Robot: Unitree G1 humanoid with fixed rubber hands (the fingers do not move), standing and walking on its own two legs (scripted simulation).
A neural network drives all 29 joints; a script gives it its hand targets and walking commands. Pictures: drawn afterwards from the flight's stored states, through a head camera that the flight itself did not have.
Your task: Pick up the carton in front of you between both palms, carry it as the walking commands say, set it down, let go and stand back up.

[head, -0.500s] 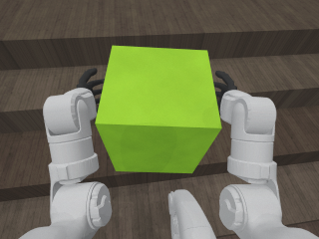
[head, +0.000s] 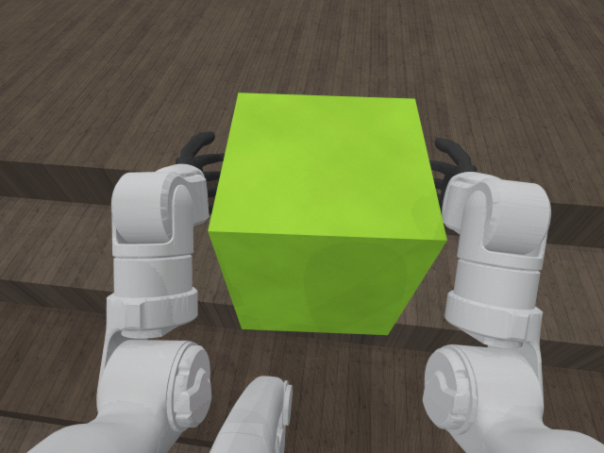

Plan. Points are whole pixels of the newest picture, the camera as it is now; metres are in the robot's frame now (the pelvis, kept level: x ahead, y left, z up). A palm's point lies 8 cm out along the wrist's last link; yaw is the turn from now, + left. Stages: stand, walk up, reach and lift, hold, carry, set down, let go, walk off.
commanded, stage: carry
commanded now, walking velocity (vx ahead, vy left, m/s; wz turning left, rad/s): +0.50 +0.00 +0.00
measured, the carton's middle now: (319, 225) +0.39 +0.03 +0.09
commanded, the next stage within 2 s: none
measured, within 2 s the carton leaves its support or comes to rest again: neither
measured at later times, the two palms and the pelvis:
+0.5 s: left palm out of the picture +0.65 +0.18 +0.27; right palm (459, 4) +0.60 -0.12 +0.27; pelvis +0.26 +0.07 +0.14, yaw -2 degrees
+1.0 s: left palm out of the picture +0.88 +0.16 +0.40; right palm out of the picture +0.92 -0.13 +0.40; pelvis +0.53 -0.02 +0.27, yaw -1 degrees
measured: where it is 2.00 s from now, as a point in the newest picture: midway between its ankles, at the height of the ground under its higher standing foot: (342, 113)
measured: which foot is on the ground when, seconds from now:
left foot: up 0.00-0.28, down 0.30-0.90, up 0.92-1.00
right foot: down 0.00-0.32, up 0.34-0.84, down 0.86-1.00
